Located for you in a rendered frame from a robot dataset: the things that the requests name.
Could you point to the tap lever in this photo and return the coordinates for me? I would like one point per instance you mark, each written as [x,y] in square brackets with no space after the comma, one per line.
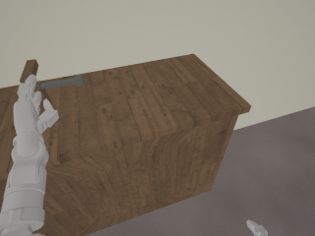
[78,80]

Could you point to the counter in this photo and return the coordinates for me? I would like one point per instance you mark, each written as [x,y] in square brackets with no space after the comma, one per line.
[131,140]

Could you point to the right robot hand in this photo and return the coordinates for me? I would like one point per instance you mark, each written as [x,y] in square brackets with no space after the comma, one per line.
[257,230]

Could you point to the left robot hand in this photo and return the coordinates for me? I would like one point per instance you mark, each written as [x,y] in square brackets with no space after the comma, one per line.
[26,109]

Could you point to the left robot forearm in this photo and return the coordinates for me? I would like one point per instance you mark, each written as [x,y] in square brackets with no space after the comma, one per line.
[22,210]

